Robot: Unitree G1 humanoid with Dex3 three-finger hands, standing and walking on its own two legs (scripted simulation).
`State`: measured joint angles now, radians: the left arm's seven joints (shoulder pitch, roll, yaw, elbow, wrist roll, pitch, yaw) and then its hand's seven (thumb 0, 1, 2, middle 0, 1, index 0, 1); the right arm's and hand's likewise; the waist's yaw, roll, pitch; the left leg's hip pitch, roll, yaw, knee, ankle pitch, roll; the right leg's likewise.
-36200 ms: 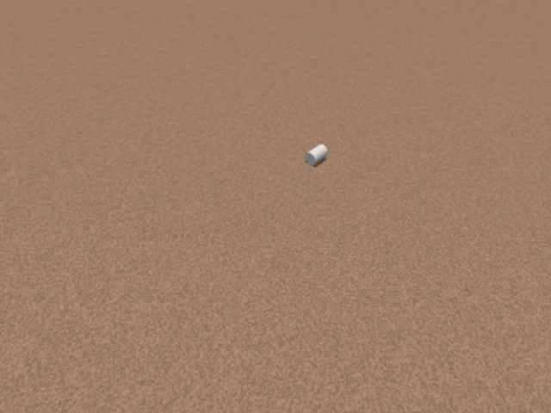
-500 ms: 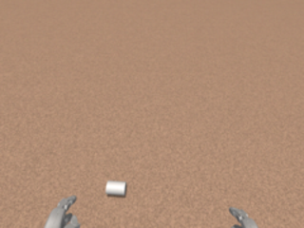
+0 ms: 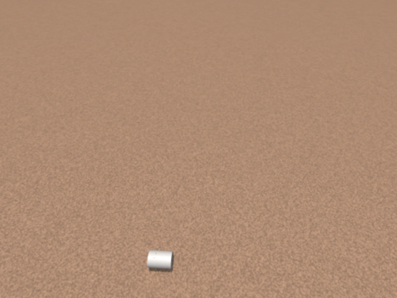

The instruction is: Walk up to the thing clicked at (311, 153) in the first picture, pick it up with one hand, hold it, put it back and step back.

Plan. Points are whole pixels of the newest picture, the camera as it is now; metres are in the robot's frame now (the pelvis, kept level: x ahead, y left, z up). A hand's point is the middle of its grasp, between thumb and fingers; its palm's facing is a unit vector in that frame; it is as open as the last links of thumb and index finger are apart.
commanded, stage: stand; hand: left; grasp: from above
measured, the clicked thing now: (160, 259) +0.47 +0.19 -0.74
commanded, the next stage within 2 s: step back in 1.86 s
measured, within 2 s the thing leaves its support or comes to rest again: neither
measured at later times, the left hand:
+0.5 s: hand out of the picture +0.04 +0.21 -0.16, palm faces +0.03 -0.94 -0.33, open 7.4 cm
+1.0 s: hand out of the picture +0.10 +0.21 -0.15, palm faces +0.02 -0.94 -0.34, open 7.4 cm
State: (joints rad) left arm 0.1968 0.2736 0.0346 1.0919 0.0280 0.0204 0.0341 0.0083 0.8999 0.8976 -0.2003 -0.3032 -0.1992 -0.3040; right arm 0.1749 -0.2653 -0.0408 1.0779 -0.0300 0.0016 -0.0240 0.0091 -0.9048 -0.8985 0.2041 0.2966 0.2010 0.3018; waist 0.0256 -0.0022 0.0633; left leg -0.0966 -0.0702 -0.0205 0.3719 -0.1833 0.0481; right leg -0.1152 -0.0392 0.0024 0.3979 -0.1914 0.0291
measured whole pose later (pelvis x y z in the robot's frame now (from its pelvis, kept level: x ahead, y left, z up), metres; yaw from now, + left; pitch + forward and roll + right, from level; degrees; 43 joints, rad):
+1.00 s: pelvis +0.02 -0.04 +0.01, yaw +0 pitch -3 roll +0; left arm 0.09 0.30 0.03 1.16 0.01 -0.01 0.02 0.01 0.90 0.90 -0.20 -0.30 -0.20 -0.30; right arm 0.12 -0.32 -0.02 1.14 -0.02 -0.01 -0.01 0.01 -0.91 -0.90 0.20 0.30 0.20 0.30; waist 0.00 0.02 0.06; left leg -0.08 -0.01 -0.05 0.30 -0.17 -0.01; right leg -0.08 0.02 -0.02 0.31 -0.17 -0.02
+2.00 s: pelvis +0.00 -0.04 +0.00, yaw -1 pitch -2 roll +0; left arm 0.09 0.35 0.05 1.05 0.00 0.01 0.01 0.01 0.90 0.90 -0.20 -0.30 -0.20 -0.30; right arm 0.09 -0.36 -0.03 1.06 0.00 0.03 0.00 0.01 -0.91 -0.90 0.20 0.30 0.20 0.30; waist 0.00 0.00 0.14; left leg -0.26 -0.03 -0.06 0.67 -0.37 0.01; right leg -0.18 0.03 0.00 0.40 -0.18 -0.04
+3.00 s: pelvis -0.22 +0.02 -0.02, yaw -2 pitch -3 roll +1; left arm 0.10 0.39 0.06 0.75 0.02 0.06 0.01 0.01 0.90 0.90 -0.20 -0.30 -0.20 -0.30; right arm 0.18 -0.38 -0.06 0.90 -0.02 0.03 -0.01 0.01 -0.91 -0.90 0.20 0.30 0.20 0.30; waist 0.00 -0.06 0.20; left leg -0.21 -0.06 -0.02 0.62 -0.37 0.02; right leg -0.40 -0.03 0.02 0.69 -0.27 -0.01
